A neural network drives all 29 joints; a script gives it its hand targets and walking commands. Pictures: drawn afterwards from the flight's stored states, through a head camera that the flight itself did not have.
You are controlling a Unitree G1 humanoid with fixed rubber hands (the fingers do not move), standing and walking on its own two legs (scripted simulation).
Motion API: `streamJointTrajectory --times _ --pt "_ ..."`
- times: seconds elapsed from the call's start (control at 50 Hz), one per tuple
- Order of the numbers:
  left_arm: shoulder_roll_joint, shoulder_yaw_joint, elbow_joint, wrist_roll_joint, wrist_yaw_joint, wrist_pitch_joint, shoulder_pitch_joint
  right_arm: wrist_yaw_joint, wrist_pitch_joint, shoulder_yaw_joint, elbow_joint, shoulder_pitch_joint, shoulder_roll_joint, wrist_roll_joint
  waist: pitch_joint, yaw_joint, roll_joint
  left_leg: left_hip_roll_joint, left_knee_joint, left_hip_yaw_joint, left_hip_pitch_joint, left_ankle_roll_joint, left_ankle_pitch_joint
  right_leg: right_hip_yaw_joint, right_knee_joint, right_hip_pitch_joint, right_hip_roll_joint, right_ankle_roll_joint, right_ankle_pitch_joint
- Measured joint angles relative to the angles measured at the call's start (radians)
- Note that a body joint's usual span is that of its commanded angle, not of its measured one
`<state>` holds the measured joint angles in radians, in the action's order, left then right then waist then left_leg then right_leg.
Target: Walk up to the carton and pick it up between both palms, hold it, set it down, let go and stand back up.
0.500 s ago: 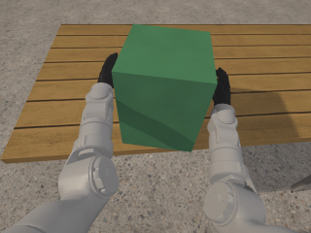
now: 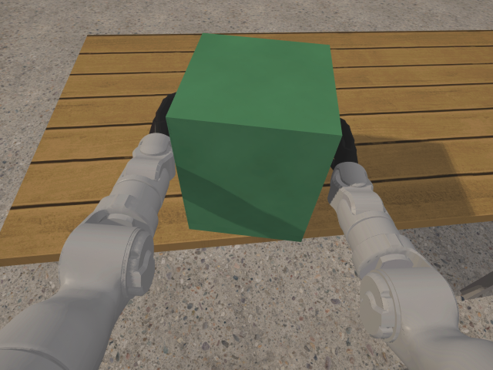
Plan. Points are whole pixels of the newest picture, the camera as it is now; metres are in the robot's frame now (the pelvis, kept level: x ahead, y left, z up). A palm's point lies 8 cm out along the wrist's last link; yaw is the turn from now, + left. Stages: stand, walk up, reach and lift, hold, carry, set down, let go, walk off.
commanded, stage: set down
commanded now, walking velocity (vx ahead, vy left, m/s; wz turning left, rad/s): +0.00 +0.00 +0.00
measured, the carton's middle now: (254, 143) +0.44 -0.01 +0.12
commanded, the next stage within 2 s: none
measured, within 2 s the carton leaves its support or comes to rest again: neither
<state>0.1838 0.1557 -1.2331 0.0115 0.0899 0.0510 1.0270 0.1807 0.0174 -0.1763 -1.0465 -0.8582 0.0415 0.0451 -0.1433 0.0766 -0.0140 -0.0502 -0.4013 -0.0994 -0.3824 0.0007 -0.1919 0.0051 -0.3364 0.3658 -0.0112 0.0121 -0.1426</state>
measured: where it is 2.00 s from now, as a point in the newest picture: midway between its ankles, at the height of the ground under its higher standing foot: outside the picture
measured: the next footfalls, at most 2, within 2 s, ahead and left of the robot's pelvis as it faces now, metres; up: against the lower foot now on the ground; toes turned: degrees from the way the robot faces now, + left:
none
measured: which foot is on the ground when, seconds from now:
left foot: down 0.00-1.00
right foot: down 0.00-1.00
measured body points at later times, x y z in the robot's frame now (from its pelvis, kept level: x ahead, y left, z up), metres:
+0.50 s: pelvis -0.02 -0.01 +0.00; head -0.01 +0.01 +0.44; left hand +0.46 +0.18 +0.18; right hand +0.43 -0.21 +0.18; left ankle -0.01 +0.11 -0.74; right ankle +0.00 -0.12 -0.74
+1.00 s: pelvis -0.02 -0.01 +0.00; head -0.02 +0.01 +0.45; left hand +0.46 +0.19 +0.25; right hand +0.43 -0.21 +0.24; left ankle -0.01 +0.11 -0.74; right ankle +0.00 -0.12 -0.74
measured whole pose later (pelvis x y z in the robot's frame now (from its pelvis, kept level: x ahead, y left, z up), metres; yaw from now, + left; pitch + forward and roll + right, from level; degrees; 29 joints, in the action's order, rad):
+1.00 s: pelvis -0.02 -0.01 +0.00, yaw +3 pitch +6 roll -1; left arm 0.45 -0.07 -1.14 0.28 0.00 0.38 1.23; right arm 0.20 0.35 0.02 -1.05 -1.14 0.28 0.43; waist -0.14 0.14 -0.03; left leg -0.05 -0.38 -0.04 -0.32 -0.02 -0.16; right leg -0.05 -0.29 0.27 -0.02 -0.01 -0.12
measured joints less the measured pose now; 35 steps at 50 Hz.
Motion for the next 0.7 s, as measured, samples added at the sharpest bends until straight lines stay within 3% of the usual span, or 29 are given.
streamJointTrajectory --times 0.12,0.26,0.5,0.7 --pt "0.032 -0.095 -0.027 0.097 -0.001 0.004 0.016 0.040 0.006 0.110 -0.080 -0.079 0.072 0.169 -0.036 0.002 0.001 -0.013 -0.044 0.019 -0.049 -0.011 -0.015 -0.017 -0.013 0.029 -0.012 -0.009 -0.005" --pt "0.092 -0.174 0.003 0.187 -0.018 0.051 0.018 0.041 0.069 0.161 -0.105 -0.140 0.141 0.275 -0.048 0.013 -0.004 -0.015 -0.043 0.036 -0.061 -0.015 0.000 -0.033 -0.015 0.037 -0.014 -0.018 0.002" --pt "0.195 -0.277 -0.063 0.327 -0.042 0.112 0.153 0.024 0.203 0.184 -0.073 -0.210 0.191 0.321 -0.072 0.041 -0.005 -0.002 -0.027 0.048 -0.096 -0.010 0.035 -0.047 -0.044 0.086 -0.003 -0.025 0.007" --pt "0.224 -0.284 -0.052 0.324 -0.061 0.195 0.238 0.026 0.270 0.163 -0.080 -0.294 0.194 0.323 -0.058 0.057 -0.002 0.001 -0.013 0.062 -0.058 -0.013 0.039 -0.060 -0.021 0.039 0.000 -0.027 0.010"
